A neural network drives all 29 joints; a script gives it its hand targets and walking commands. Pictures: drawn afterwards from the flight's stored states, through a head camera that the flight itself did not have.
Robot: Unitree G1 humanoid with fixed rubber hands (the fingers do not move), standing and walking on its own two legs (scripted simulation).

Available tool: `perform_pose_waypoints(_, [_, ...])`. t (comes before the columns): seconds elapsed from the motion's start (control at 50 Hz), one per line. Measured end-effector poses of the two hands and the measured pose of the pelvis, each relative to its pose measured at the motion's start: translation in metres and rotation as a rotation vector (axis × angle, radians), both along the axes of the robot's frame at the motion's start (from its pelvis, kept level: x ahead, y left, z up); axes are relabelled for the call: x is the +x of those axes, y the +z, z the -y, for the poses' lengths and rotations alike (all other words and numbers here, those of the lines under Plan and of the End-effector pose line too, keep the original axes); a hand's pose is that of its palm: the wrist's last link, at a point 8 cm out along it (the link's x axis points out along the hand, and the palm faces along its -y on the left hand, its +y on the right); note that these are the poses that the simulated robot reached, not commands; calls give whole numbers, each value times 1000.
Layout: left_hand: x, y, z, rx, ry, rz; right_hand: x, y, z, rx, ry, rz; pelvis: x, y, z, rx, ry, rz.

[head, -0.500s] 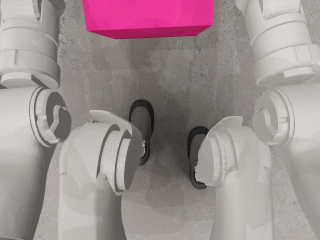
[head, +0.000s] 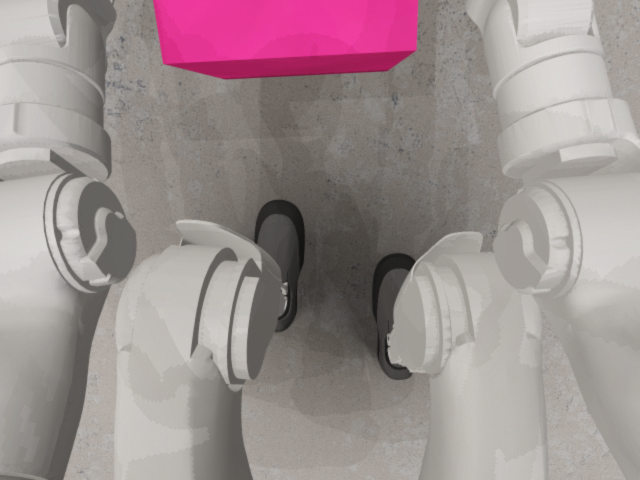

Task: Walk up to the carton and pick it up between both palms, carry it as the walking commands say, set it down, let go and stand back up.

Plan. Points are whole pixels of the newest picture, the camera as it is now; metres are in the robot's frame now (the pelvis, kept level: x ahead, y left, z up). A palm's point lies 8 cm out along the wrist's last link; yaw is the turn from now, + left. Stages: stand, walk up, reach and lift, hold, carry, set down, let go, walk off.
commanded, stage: set down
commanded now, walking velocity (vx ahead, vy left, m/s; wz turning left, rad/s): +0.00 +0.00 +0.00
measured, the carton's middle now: out of the picture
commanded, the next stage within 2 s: none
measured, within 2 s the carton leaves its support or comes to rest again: neither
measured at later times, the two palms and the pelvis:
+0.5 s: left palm out of the picture +0.53 +0.25 -0.17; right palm out of the picture +0.58 -0.06 -0.17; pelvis +0.00 +0.00 +0.00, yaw +0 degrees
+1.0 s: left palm out of the picture +0.52 +0.28 -0.18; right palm out of the picture +0.58 -0.10 -0.17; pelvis +0.00 +0.01 +0.00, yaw +0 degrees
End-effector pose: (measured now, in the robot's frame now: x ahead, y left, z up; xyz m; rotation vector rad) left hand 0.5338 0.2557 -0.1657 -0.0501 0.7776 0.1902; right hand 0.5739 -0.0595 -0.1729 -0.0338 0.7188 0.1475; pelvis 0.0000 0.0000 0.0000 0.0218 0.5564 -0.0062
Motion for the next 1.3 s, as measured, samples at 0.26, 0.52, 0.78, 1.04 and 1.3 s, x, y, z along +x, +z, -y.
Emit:
perform_pose_waypoints(0.26, [0, -1, 0, -5, 3, 3, 0, 0, 0, -5, 10, 8, 1, -1, 0, -1, -1, 1])
perform_pose_waypoints(0.52, [-1, -2, 1, 6, 29, 14, 2, 0, 1, -28, 30, 17, -1, 1, -1, -6, 2, 0])
perform_pose_waypoints(0.78, [-8, -17, 0, 40, 98, -10, 5, -6, 24, -117, -10, -7, 0, 5, -7, -12, 6, -18])
perform_pose_waypoints(1.04, [-16, -9, -26, 67, 128, 1, 9, 1, 36, -122, -33, -2, -4, 3, -11, -14, 7, -7])
perform_pose_waypoints(1.3, [2, 44, -31, 71, 140, 99, 21, 52, 29, -136, -31, 81, -7, 21, -7, -21, 25, -23])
